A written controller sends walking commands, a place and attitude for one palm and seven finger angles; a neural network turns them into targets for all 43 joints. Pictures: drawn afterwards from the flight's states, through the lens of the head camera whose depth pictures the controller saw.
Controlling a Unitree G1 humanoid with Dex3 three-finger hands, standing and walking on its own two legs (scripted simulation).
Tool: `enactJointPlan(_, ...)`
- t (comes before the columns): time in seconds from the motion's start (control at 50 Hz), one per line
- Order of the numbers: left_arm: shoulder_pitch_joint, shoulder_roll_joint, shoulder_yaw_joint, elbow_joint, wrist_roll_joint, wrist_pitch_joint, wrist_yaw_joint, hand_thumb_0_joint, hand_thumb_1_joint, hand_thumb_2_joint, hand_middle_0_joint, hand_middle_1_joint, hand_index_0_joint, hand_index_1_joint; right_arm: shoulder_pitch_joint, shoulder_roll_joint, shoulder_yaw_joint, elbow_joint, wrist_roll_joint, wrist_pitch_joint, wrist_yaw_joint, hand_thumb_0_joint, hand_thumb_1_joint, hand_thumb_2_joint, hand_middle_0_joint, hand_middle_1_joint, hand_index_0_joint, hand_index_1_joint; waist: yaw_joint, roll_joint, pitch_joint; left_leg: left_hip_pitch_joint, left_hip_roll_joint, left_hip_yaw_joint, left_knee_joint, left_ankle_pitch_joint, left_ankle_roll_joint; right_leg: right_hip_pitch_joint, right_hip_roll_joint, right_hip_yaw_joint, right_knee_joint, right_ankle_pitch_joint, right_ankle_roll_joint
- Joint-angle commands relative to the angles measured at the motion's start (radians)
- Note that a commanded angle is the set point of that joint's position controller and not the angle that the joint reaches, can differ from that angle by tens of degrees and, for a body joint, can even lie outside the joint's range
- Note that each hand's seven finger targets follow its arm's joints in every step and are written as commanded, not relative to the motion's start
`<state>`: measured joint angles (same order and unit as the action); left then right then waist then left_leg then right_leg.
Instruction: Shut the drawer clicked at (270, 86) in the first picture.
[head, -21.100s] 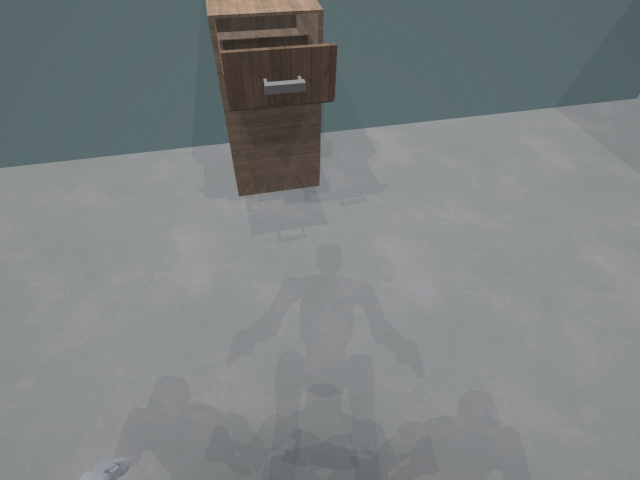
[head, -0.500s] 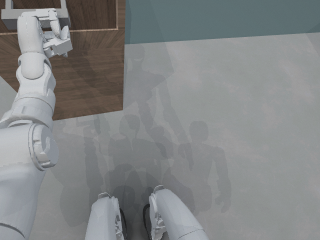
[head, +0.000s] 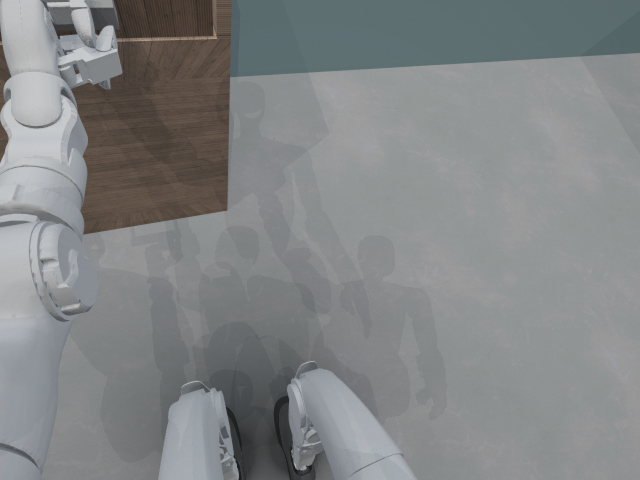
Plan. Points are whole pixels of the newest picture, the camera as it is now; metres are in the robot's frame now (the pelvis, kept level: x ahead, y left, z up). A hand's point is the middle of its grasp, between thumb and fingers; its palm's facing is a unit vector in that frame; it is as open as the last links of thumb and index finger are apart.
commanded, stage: pull the fist back off the drawer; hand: left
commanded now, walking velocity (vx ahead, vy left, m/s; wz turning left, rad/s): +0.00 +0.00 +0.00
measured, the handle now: out of the picture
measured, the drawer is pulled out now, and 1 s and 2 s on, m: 0.00 0.00 0.00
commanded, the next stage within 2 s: draw the hand back to the body in 0.52 s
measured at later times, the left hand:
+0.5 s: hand (105, 50) +0.59 +0.13 +0.07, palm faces +0.11 -0.99 -0.03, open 3.5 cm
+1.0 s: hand (4, 95) +0.46 +0.18 +0.15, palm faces +0.13 -0.99 -0.02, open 3.3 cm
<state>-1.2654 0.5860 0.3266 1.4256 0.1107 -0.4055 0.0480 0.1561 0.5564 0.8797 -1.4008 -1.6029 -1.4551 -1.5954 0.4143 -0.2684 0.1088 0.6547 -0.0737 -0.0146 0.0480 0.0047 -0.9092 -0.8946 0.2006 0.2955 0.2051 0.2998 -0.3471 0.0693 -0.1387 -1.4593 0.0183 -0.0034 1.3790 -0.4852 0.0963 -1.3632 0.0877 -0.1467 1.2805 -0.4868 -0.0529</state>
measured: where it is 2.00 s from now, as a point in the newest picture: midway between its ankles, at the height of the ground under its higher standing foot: (264, 464)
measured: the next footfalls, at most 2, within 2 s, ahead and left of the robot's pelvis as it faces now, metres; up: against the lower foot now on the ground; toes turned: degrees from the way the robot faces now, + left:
none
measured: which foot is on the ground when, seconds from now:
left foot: down 0.00-1.00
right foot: down 0.00-1.00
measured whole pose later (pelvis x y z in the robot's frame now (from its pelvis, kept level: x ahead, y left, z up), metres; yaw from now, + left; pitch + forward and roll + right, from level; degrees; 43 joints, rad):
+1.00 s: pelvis +0.08 -0.02 +0.09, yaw +4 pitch +17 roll -3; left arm -0.36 0.26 0.18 0.60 -0.17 -0.33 -0.06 0.02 0.89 0.89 -1.40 -1.60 -1.40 -1.60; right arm 0.34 -0.27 0.02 0.54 0.03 0.08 0.05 0.01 -0.91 -0.89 0.20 0.30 0.20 0.30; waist -0.08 0.03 -0.17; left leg -0.80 -0.01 0.01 0.97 -0.47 0.06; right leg -0.72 0.09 -0.08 0.89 -0.48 -0.07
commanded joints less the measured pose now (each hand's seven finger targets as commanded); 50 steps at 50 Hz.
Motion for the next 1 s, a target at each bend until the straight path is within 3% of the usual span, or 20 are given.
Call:
enactJointPlan(0.0, -0.687, 0.259, 0.062, -0.320, -0.047, -0.089, 0.056, 0.000, 0.900, 0.900, -1.400, -1.600, -1.400, -1.600, 0.221, -0.236, -0.084, -0.016, 0.002, -0.001, -0.010, 0.000, -0.900, -0.900, 0.200, 0.300, 0.200, 0.300, -0.034, 0.267, -0.556, 0.618, 0.042, -0.238, -0.211, 0.020, -0.064, 0.063, -0.015, 0.107, -0.159, 0.024, 0.018)
enactJointPlan(0.12, -0.649, 0.188, 0.040, -0.337, -0.049, -0.081, 0.055, 0.000, 0.900, 0.900, -1.400, -1.600, -1.400, -1.600, 0.228, -0.236, -0.098, -0.012, -0.002, 0.008, 0.006, 0.000, -0.900, -0.900, 0.200, 0.300, 0.200, 0.300, -0.022, 0.268, -0.556, 0.685, 0.053, -0.272, -0.218, 0.056, -0.075, 0.024, -0.021, 0.095, -0.149, 0.053, 0.019)
enactJointPlan(0.18, -0.582, 0.217, 0.082, -0.348, -0.053, -0.083, 0.053, 0.000, 0.900, 0.900, -1.400, -1.600, -1.400, -1.600, 0.236, -0.233, -0.100, -0.018, -0.003, 0.016, 0.012, 0.000, -0.900, -0.900, 0.200, 0.300, 0.200, 0.300, 0.012, 0.258, -0.589, 0.688, 0.048, -0.251, -0.213, 0.113, -0.075, 0.076, -0.017, 0.095, -0.150, 0.072, 0.016)
enactJointPlan(0.24, -0.521, 0.161, 0.055, -0.385, -0.064, -0.088, 0.041, 0.000, 0.900, 0.900, -1.400, -1.600, -1.400, -1.600, 0.227, -0.221, -0.107, -0.025, 0.001, 0.028, 0.020, 0.000, -0.900, -0.900, 0.200, 0.300, 0.200, 0.300, 0.028, 0.235, -0.602, 0.690, 0.043, -0.224, -0.208, 0.157, -0.072, 0.126, -0.014, 0.102, -0.163, 0.091, 0.016)
enactJointPlan(0.34, -0.389, 0.153, 0.072, -0.431, -0.073, -0.101, 0.037, 0.000, 0.900, 0.900, -1.400, -1.600, -1.400, -1.600, 0.211, -0.212, -0.114, -0.041, 0.007, 0.046, 0.027, 0.000, -0.900, -0.900, 0.200, 0.300, 0.200, 0.300, 0.070, 0.216, -0.607, 0.694, 0.036, -0.182, -0.209, 0.227, -0.069, 0.201, -0.011, 0.109, -0.178, 0.123, 0.014)
enactJointPlan(0.4, -0.298, 0.100, 0.053, -0.461, -0.079, -0.115, 0.035, 0.000, 0.900, 0.900, -1.400, -1.600, -1.400, -1.600, 0.206, -0.199, -0.121, -0.049, 0.010, 0.058, 0.033, 0.000, -0.900, -0.900, 0.200, 0.300, 0.200, 0.300, 0.090, 0.202, -0.616, 0.722, 0.033, -0.162, -0.208, 0.308, -0.070, 0.246, -0.009, 0.111, -0.185, 0.177, 0.014)
enactJointPlan(0.42, -0.313, 0.082, 0.038, -0.469, -0.085, -0.117, 0.033, 0.000, 0.900, 0.900, -1.400, -1.600, -1.400, -1.600, 0.202, -0.196, -0.123, -0.044, 0.012, 0.062, 0.033, 0.000, -0.900, -0.900, 0.200, 0.300, 0.200, 0.300, 0.073, 0.182, -0.605, 0.716, 0.033, -0.151, -0.201, 0.325, -0.067, 0.259, -0.009, 0.114, -0.193, 0.198, 0.018)
enactJointPlan(0.44, -0.297, 0.106, 0.063, -0.468, -0.089, -0.118, 0.033, 0.000, 0.900, 0.900, -1.400, -1.600, -1.400, -1.600, 0.206, -0.195, -0.125, -0.041, 0.012, 0.067, 0.032, 0.000, -0.900, -0.900, 0.200, 0.300, 0.200, 0.300, 0.081, 0.155, -0.602, 0.682, 0.027, -0.132, -0.194, 0.324, -0.061, 0.302, -0.009, 0.125, -0.201, 0.212, 0.021)
enactJointPlan(0.5, -0.259, 0.080, 0.047, -0.436, -0.095, -0.114, 0.020, 0.000, 0.900, 0.900, -1.400, -1.600, -1.400, -1.600, 0.205, -0.187, -0.126, -0.041, 0.017, 0.077, 0.028, 0.000, -0.900, -0.900, 0.200, 0.300, 0.200, 0.300, 0.075, 0.117, -0.550, 0.631, 0.018, -0.104, -0.194, 0.335, -0.053, 0.358, -0.010, 0.137, -0.213, 0.266, 0.025)
enactJointPlan(0.56, -0.211, 0.065, 0.050, -0.433, -0.111, -0.118, 0.005, 0.000, 0.900, 0.900, -1.400, -1.600, -1.400, -1.600, 0.200, -0.179, -0.129, -0.045, 0.018, 0.085, 0.025, 0.000, -0.900, -0.900, 0.200, 0.300, 0.200, 0.300, 0.089, 0.086, -0.548, 0.598, 0.010, -0.083, -0.187, 0.355, -0.049, 0.417, -0.011, 0.152, -0.217, 0.317, 0.026)
enactJointPlan(0.58, -0.208, 0.062, 0.051, -0.453, -0.118, -0.127, -0.001, 0.000, 0.900, 0.900, -1.400, -1.600, -1.400, -1.600, 0.201, -0.177, -0.130, -0.048, 0.017, 0.086, 0.025, 0.000, -0.900, -0.900, 0.200, 0.300, 0.200, 0.300, 0.095, 0.107, -0.563, 0.615, 0.007, -0.078, -0.185, 0.384, -0.049, 0.430, -0.012, 0.155, -0.211, 0.355, 0.025)
enactJointPlan(0.6, -0.183, 0.058, 0.054, -0.455, -0.122, -0.134, -0.005, 0.000, 0.900, 0.900, -1.400, -1.600, -1.400, -1.600, 0.197, -0.175, -0.132, -0.050, 0.019, 0.090, 0.025, 0.000, -0.900, -0.900, 0.200, 0.300, 0.200, 0.300, 0.106, 0.115, -0.578, 0.639, 0.007, -0.081, -0.187, 0.419, -0.054, 0.431, -0.013, 0.150, -0.206, 0.383, 0.024)
enactJointPlan(0.66, -0.016, 0.065, 0.074, -0.672, -0.153, -0.156, -0.023, 0.000, 0.900, 0.900, -1.400, -1.600, -1.400, -1.600, 0.168, -0.166, -0.144, -0.105, 0.032, 0.102, 0.031, 0.000, -0.900, -0.900, 0.200, 0.300, 0.200, 0.300, 0.199, 0.177, -0.756, 0.802, 0.001, -0.059, -0.236, 0.570, -0.067, 0.588, -0.014, 0.157, -0.222, 0.538, 0.020)
enactJointPlan(0.7, 0.160, 0.020, 0.044, -0.786, -0.175, -0.137, -0.040, 0.000, 0.900, 0.900, -1.400, -1.600, -1.400, -1.600, 0.152, -0.157, -0.150, -0.136, 0.049, 0.108, 0.039, 0.000, -0.900, -0.900, 0.200, 0.300, 0.200, 0.300, 0.235, 0.169, -0.793, 0.882, 0.000, -0.052, -0.273, 0.663, -0.071, 0.668, -0.012, 0.152, -0.249, 0.628, 0.020)
enactJointPlan(0.76, 0.378, -0.054, -0.012, -0.897, -0.215, -0.054, -0.073, 0.000, 0.900, 0.900, -1.400, -1.600, -1.400, -1.600, 0.128, -0.150, -0.157, -0.169, 0.079, 0.117, 0.035, 0.000, -0.900, -0.900, 0.200, 0.300, 0.200, 0.300, 0.242, 0.033, -0.682, 0.836, -0.010, -0.021, -0.339, 0.630, -0.054, 0.820, -0.017, 0.162, -0.326, 0.749, 0.037)
enactJointPlan(0.78, 0.423, -0.114, -0.061, -0.922, -0.233, -0.027, -0.087, 0.000, 0.900, 0.900, -1.400, -1.600, -1.400, -1.600, 0.119, -0.146, -0.155, -0.180, 0.087, 0.114, 0.030, 0.000, -0.900, -0.900, 0.200, 0.300, 0.200, 0.300, 0.228, 0.003, -0.638, 0.828, -0.015, -0.014, -0.362, 0.611, -0.048, 0.858, -0.021, 0.165, -0.348, 0.778, 0.042)
enactJointPlan(0.8, 0.475, -0.126, -0.060, -0.933, -0.252, 0.000, -0.095, 0.000, 0.900, 0.900, -1.400, -1.600, -1.400, -1.600, 0.107, -0.145, -0.158, -0.187, 0.099, 0.113, 0.023, 0.000, -0.900, -0.900, 0.200, 0.300, 0.200, 0.300, 0.234, -0.025, -0.564, 0.801, -0.017, -0.007, -0.388, 0.559, -0.047, 0.873, -0.025, 0.168, -0.377, 0.768, 0.049)
enactJointPlan(0.86, 0.514, -0.162, -0.087, -0.976, -0.292, 0.035, -0.103, 0.000, 0.900, 0.900, -1.400, -1.600, -1.400, -1.600, 0.067, -0.145, -0.151, -0.186, 0.112, 0.100, -0.004, 0.000, -0.900, -0.900, 0.200, 0.300, 0.200, 0.300, 0.214, -0.118, -0.390, 0.747, -0.025, -0.001, -0.441, 0.396, -0.041, 0.899, -0.040, 0.189, -0.448, 0.706, 0.068)
enactJointPlan(0.9, 0.525, -0.198, -0.131, -1.045, -0.297, 0.012, -0.107, 0.000, 0.900, 0.900, -1.400, -1.600, -1.400, -1.600, 0.039, -0.135, -0.150, -0.186, 0.114, 0.082, -0.013, 0.000, -0.900, -0.900, 0.200, 0.300, 0.200, 0.300, 0.222, -0.029, -0.355, 0.846, -0.026, -0.003, -0.465, 0.426, -0.042, 0.856, -0.034, 0.174, -0.462, 0.640, 0.051)
enactJointPlan(0.98, 0.610, -0.218, -0.189, -1.162, -0.297, -0.028, -0.134, 0.000, 0.900, 0.900, -1.400, -1.600, -1.400, -1.600, -0.006, -0.131, -0.149, -0.197, 0.116, 0.058, -0.020, 0.000, -0.900, -0.900, 0.200, 0.300, 0.200, 0.300, 0.239, 0.062, -0.328, 1.014, -0.018, -0.030, -0.495, 0.521, -0.048, 0.800, -0.026, 0.149, -0.483, 0.567, 0.033)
